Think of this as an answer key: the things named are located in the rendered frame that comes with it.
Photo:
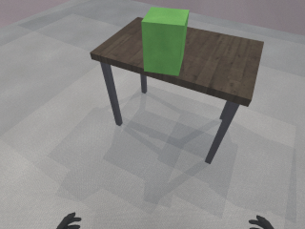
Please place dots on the robot right hand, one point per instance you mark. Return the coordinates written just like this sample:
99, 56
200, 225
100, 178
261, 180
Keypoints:
262, 222

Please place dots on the robot left hand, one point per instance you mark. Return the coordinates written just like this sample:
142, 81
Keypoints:
70, 218

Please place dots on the carton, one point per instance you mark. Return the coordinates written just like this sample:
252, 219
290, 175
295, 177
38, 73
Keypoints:
164, 33

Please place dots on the table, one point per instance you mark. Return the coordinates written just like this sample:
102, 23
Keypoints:
217, 64

